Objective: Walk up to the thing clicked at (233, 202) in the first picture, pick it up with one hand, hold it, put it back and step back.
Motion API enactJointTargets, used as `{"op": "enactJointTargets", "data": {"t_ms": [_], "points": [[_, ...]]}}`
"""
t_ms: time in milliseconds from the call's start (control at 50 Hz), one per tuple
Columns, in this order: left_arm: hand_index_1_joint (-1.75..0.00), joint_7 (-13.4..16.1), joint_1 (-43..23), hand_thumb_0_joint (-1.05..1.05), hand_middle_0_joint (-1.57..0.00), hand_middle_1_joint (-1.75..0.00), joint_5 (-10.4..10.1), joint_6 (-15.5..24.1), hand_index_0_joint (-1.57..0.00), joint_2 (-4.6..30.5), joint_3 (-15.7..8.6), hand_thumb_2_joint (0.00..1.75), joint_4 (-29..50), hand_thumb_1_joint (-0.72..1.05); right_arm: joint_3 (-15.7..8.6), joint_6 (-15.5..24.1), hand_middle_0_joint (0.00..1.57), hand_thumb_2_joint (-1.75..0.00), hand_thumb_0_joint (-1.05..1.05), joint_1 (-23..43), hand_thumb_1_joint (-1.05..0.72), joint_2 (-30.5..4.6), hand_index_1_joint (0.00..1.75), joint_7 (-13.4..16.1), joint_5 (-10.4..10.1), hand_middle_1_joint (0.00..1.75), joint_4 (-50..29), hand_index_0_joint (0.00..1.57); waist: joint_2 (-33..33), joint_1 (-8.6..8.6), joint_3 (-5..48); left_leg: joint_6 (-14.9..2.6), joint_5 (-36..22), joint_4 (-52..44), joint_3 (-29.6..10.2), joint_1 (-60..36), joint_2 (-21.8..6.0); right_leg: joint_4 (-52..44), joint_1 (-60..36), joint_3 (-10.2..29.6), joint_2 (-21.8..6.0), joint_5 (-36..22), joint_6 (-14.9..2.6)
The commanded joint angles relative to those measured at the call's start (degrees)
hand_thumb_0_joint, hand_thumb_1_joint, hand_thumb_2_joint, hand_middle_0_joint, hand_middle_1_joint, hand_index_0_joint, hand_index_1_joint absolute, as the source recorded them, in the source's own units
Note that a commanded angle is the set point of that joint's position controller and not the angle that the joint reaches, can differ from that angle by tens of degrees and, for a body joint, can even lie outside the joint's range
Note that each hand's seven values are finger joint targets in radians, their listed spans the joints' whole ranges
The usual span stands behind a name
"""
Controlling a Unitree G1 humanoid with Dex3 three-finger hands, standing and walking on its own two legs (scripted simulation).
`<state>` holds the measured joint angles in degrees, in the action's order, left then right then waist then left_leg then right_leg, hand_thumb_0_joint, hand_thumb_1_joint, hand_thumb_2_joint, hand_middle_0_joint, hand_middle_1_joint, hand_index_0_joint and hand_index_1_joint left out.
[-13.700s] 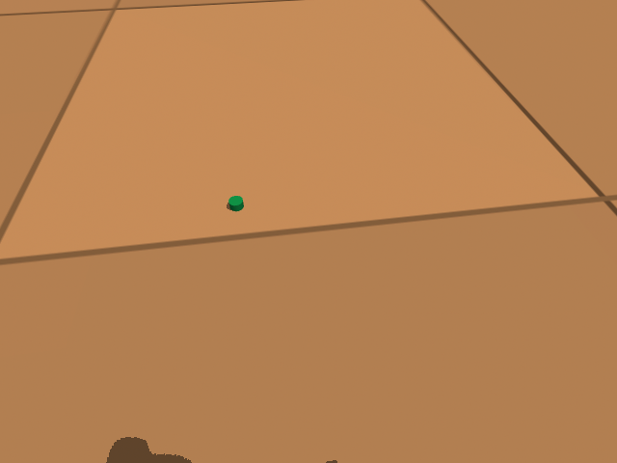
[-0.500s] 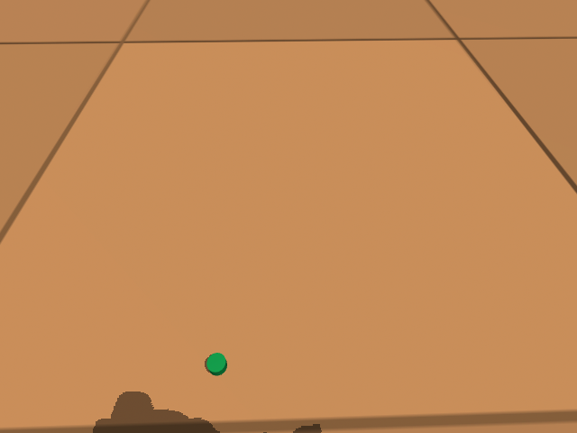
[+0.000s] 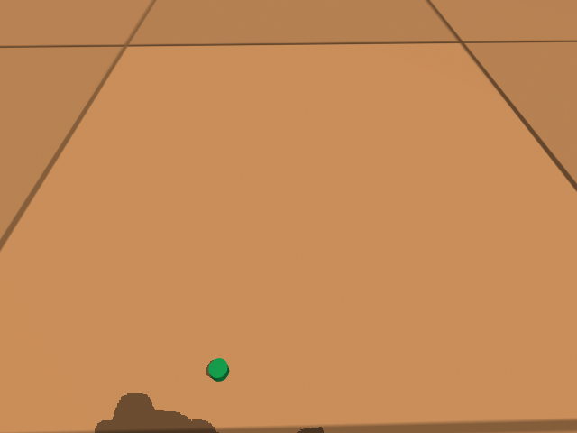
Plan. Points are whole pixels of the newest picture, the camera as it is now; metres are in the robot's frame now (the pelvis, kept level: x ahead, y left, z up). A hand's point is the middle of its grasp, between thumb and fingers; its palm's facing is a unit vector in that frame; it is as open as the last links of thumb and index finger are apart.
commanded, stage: walk up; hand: left
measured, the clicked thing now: (218, 369) +0.44 +0.25 -0.76
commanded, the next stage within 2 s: stand in 1.22 s
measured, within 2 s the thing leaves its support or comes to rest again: neither
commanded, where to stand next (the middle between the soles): +0.05 +0.01 m, yaw +0 degrees
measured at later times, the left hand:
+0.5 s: hand out of the picture +0.11 +0.27 -0.15, palm faces +0.01 -0.93 -0.37, open 7.4 cm
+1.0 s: hand out of the picture +0.09 +0.27 -0.15, palm faces +0.04 -0.93 -0.38, open 7.4 cm
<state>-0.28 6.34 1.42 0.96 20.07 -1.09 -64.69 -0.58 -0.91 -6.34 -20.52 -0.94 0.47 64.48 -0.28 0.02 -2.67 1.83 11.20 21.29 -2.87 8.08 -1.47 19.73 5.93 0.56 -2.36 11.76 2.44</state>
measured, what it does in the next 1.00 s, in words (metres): stands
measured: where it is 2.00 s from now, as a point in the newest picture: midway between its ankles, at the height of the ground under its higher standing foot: outside the picture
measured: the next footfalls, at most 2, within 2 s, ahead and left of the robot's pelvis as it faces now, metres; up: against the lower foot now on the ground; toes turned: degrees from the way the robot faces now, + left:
none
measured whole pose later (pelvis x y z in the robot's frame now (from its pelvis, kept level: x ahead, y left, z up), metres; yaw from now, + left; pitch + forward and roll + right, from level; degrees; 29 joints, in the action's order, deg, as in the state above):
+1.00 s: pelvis +0.02 +0.00 +0.00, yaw +2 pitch -3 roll +0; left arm 0.5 6.1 1.4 1.0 20.3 -1.7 -64.1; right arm -1.4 -1.6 -6.0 -20.2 -0.8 0.4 62.8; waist -0.6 -0.4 -3.3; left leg 1.3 13.1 21.7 -4.5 5.8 0.0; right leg 20.4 2.9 -1.3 -3.9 14.6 2.9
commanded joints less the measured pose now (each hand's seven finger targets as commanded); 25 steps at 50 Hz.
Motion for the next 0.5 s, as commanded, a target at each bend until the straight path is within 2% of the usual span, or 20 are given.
{"op": "enactJointTargets", "data": {"t_ms": [0,100,180,280,480], "points": [[-0.30,1.1,-3.2,0.00,-0.20,-0.30,-0.1,1.3,-0.20,12.9,-2.8,0.90,3.8,0.90,-2.8,1.0,0.20,-0.90,0.00,1.5,-0.90,-11.8,0.30,0.4,0.4,0.30,-3.4,0.20,0.1,-0.10,1.2,-3.24,-1.7,-4.0,-2.8,1.4,-3.4,-4.5,1.5,3.0,-4.4,2.5,-3.72],[-0.30,1.3,-2.4,0.00,-0.20,-0.30,-0.3,1.6,-0.20,12.4,-2.6,0.90,3.6,0.90,-3.0,1.3,0.20,-0.90,0.00,1.4,-0.90,-11.9,0.30,0.5,0.2,0.30,-3.9,0.20,-0.4,-0.32,3.9,-3.41,-11.2,-2.8,-2.9,-0.7,-4.0,-2.4,-2.0,1.5,-4.1,-8.4,-3.25],[-0.30,1.6,-2.4,0.00,-0.20,-0.30,-0.5,1.6,-0.20,12.4,-2.6,0.90,3.7,0.90,-3.4,1.1,0.20,-0.90,0.00,1.0,-0.90,-11.9,0.30,0.7,0.2,0.30,-4.3,0.20,-0.3,-0.14,5.0,-3.85,-15.6,-1.7,-2.5,-1.7,-4.3,-1.5,-3.6,0.5,-4.3,-12.9,-3.04],[-0.30,1.8,-2.8,0.00,-0.20,-0.30,-0.4,1.4,-0.20,12.5,-2.3,0.90,3.9,0.90,-3.8,0.8,0.20,-0.90,0.00,1.9,-0.90,-12.2,0.30,0.8,0.2,0.30,-4.7,0.20,-1.5,-0.10,4.3,-3.82,-14.3,-2.4,-2.7,-1.0,-4.0,-1.0,-3.7,0.2,-4.6,-12.4,-3.08],[-0.30,1.9,-3.4,0.00,-0.20,-0.30,-0.5,1.4,-0.20,12.5,-2.4,0.90,3.9,0.90,-3.6,0.7,0.20,-0.90,0.00,1.8,-0.90,-11.5,0.30,0.8,0.0,0.30,-5.0,0.20,-0.4,-0.10,5.7,-3.98,-18.2,-1.6,-2.6,-2.1,-3.9,-0.5,-5.4,-0.3,-4.8,-14.5,-2.91]]}}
